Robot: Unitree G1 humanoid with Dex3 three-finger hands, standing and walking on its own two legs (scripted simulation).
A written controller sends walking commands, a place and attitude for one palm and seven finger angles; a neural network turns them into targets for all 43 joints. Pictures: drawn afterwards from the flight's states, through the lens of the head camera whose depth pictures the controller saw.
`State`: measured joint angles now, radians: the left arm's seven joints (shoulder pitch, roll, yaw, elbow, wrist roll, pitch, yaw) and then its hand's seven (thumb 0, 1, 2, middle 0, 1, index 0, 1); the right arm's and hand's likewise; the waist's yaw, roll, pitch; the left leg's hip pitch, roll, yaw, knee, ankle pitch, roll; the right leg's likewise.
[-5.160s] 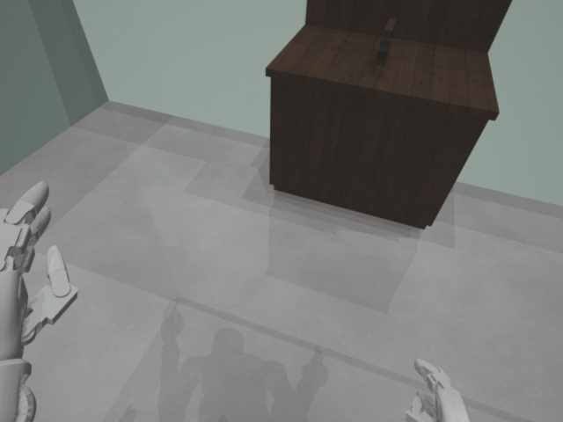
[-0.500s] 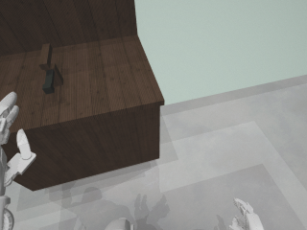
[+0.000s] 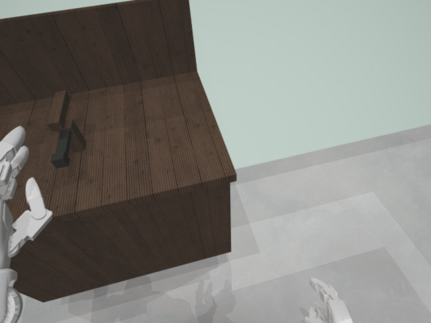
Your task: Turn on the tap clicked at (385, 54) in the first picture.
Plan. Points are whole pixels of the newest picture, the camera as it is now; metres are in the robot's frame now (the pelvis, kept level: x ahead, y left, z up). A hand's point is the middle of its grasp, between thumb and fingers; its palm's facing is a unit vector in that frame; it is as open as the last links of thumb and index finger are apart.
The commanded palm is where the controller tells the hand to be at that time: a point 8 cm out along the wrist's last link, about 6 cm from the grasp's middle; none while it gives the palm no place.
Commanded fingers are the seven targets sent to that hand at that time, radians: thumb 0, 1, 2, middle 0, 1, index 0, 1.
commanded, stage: come to a stop and stand still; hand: left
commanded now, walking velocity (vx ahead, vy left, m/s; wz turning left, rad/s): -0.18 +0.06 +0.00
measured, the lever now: (60, 160) +0.45 +0.42 +0.02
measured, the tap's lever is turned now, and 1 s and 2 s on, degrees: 0 0 0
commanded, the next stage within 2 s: look again from close up in 1.56 s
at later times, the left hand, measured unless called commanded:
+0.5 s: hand (57, 214) +0.22 +0.23 +0.17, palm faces +0.36 -0.84 -0.40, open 7.4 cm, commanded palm +0.17 +0.28 +0.19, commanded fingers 0.00 0.90 0.90 -0.20 -0.30 -0.20 -0.30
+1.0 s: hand (10, 213) +0.22 +0.30 +0.17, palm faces +0.40 -0.83 -0.39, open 7.4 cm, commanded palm +0.15 +0.31 +0.19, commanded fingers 0.00 0.90 0.90 -0.20 -0.30 -0.20 -0.30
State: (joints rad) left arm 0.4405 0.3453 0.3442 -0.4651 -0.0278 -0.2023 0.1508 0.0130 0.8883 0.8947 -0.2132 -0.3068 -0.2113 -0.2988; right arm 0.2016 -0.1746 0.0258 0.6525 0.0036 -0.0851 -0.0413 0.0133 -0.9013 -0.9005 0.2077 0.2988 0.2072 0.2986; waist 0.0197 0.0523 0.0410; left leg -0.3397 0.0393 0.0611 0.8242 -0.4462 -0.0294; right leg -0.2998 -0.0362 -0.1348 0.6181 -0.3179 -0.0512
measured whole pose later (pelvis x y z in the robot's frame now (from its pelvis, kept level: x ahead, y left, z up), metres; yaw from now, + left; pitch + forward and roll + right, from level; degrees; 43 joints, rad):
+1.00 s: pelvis -0.02 +0.04 +0.01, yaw -2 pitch -1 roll -1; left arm 0.34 0.38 0.41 -0.41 -0.01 -0.22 0.09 0.02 0.89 0.89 -0.22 -0.31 -0.21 -0.30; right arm 0.26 -0.19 0.02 0.60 0.00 -0.17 -0.02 0.02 -0.90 -0.90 0.20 0.30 0.20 0.30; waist 0.04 -0.04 0.08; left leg -0.26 0.00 0.07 0.49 -0.21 0.05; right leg -0.22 -0.01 -0.03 0.45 -0.22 0.01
